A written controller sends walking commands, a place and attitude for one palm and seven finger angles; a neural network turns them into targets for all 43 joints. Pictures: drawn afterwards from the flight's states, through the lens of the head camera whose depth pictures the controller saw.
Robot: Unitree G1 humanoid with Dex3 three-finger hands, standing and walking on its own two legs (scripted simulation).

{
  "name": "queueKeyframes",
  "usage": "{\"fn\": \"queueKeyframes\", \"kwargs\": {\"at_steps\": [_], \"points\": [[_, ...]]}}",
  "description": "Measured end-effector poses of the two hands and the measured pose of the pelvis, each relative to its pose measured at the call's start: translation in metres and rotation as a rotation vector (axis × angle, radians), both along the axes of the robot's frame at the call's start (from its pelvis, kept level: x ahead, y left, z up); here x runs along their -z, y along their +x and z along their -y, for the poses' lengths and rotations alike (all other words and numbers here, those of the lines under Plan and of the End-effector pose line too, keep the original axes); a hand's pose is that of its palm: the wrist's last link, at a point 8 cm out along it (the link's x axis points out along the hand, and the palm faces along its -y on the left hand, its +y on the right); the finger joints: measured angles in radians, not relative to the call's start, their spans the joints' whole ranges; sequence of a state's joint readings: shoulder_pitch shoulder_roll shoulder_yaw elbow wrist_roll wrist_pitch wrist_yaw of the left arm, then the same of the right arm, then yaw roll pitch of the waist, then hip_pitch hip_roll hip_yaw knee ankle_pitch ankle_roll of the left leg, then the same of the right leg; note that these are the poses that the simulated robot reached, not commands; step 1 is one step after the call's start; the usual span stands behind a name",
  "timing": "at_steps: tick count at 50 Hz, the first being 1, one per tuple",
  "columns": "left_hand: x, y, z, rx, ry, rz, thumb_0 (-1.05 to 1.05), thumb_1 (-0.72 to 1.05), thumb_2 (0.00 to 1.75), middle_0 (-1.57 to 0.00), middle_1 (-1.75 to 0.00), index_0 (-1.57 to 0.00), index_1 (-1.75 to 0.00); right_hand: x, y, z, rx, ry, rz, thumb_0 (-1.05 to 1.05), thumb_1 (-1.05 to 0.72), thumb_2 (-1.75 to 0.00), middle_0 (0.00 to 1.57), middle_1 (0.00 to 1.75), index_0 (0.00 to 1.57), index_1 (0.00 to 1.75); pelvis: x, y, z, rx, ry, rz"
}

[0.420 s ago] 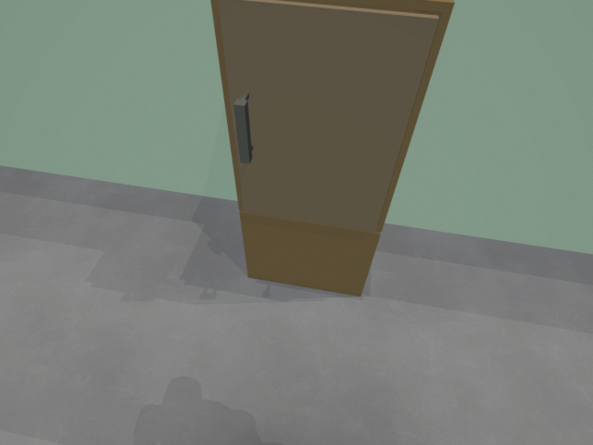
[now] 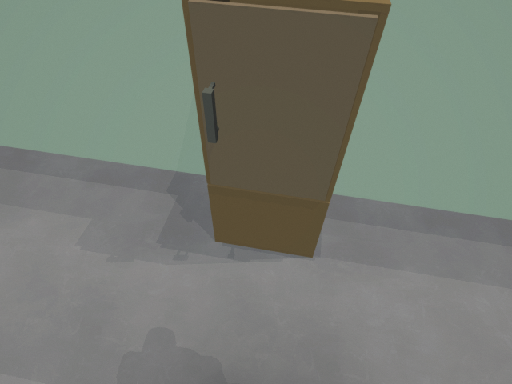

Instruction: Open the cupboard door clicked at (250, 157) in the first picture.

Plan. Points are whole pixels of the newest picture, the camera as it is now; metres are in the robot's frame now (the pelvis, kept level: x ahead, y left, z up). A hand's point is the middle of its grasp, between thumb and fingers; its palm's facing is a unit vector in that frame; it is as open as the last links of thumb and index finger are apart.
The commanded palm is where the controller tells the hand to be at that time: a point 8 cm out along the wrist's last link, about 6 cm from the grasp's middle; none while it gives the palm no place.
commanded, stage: look at it before walking up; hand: left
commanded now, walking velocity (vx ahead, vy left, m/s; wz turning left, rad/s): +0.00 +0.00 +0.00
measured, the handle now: (212, 113) +0.79 +0.17 -0.02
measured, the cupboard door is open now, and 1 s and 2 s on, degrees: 0 0 0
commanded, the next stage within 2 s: turn to face it in 0.42 s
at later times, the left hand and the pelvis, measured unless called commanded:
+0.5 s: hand out of the picture -0.05 +0.15 -0.18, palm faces +0.06 -0.98 -0.17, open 7.4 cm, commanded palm none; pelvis +0.00 -0.01 +0.00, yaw +0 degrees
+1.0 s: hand out of the picture -0.02 +0.16 -0.19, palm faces +0.03 -0.99 -0.17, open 7.4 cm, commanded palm none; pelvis +0.03 +0.00 -0.01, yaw -2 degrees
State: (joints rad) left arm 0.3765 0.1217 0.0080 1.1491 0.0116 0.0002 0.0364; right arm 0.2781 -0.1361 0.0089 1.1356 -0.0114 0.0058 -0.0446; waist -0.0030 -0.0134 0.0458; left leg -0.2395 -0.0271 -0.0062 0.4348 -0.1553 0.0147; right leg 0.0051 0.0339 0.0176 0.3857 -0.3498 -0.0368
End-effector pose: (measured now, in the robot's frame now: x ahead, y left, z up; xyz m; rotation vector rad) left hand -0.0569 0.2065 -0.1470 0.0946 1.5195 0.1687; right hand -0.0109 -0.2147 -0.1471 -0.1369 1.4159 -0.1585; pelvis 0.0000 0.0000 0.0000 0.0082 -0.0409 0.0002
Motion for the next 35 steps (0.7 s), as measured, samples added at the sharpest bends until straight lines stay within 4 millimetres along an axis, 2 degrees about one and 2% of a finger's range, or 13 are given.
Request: {"fn": "queueKeyframes", "kwargs": {"at_steps": [17, 35], "points": [[-0.001, 0.002, 0.006, -0.001, 0.004, -0.001, 0.0, 0.91, 0.89, -0.2, -0.3, -0.19, -0.3, 0.002, -0.003, 0.002, 0.002, 0.013, -0.016, 0.0, -0.9, -0.9, 0.2, 0.3, 0.2, 0.3, 0.0, 0.002, 0.005, -0.001, 0.003, -0.003], [0.001, 0.007, 0.016, 0.002, -0.004, -0.01, 0.0, 0.91, 0.89, -0.2, -0.3, -0.19, -0.3, 0.003, 0.004, 0.013, 0.018, -0.004, -0.006, 0.01, -0.91, -0.9, 0.2, 0.3, 0.2, 0.3, 0.002, 0.005, 0.012, 0.02, -0.001, -0.005]]}}
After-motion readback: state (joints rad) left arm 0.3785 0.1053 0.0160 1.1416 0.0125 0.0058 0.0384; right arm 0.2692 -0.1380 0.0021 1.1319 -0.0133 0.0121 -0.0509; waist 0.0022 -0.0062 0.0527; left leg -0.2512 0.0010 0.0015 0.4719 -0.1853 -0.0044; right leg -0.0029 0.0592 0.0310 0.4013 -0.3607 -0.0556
